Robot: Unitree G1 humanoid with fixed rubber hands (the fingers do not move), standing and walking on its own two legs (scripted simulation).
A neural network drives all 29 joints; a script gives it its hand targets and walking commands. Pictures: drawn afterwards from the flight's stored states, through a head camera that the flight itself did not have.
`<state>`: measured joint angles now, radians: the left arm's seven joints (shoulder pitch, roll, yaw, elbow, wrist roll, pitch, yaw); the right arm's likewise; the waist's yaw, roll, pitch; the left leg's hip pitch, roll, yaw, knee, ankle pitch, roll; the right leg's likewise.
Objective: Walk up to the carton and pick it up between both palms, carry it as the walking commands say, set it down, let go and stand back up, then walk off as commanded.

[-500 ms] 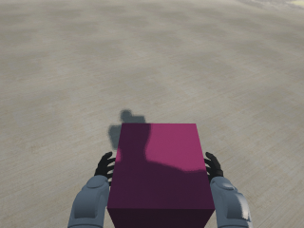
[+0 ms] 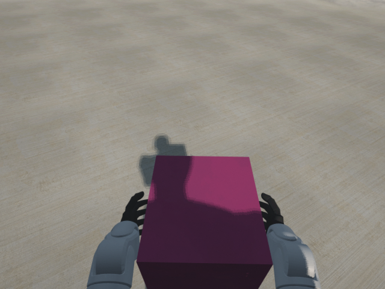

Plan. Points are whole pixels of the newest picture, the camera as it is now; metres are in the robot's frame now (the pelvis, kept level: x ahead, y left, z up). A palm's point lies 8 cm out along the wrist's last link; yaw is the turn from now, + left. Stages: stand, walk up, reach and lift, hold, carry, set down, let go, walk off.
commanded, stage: carry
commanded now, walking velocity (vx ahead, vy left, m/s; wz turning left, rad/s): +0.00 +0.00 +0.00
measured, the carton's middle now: (201, 237) +0.28 +0.00 -0.03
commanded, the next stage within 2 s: hold in 0.72 s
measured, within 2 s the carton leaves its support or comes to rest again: neither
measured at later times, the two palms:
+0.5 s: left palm (135, 229) +0.26 +0.14 +0.03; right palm (278, 232) +0.27 -0.16 +0.02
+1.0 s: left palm (108, 227) +0.26 +0.19 +0.04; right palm (252, 214) +0.29 -0.11 +0.05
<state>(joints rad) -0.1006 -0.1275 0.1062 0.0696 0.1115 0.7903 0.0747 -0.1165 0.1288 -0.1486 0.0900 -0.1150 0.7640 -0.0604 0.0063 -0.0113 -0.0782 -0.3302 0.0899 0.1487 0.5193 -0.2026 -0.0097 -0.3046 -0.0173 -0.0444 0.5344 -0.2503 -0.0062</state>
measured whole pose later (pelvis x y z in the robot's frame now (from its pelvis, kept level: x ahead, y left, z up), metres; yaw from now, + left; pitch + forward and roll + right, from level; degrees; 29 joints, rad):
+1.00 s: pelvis -0.01 +0.01 +0.01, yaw -2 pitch -7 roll +0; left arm -0.20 -0.13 0.25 0.14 0.16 0.78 0.03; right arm -0.28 0.14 -0.16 0.29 -0.15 0.71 -0.05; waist 0.10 -0.02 0.05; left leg -0.14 0.01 0.01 0.45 -0.19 0.00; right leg -0.12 0.00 0.00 0.45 -0.22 0.00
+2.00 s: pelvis +0.00 -0.01 +0.01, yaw +1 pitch -4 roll +0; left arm -0.21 -0.14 0.27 0.29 0.20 0.60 -0.03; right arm -0.26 0.15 -0.20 0.34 -0.19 0.59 -0.03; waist 0.05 0.00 0.07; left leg -0.20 -0.01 -0.07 0.46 -0.19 -0.02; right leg -0.16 0.03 0.02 0.47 -0.24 -0.02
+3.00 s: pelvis -0.03 +0.00 -0.09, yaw -1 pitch +32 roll +0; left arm -0.54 -0.12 0.40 0.49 0.19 0.31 0.02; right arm -0.63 0.10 -0.35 0.59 -0.18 0.30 0.00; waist 0.03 -0.03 -0.16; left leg -1.28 -0.04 -0.07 1.07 -0.35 -0.03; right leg -1.26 0.08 0.07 1.09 -0.39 0.01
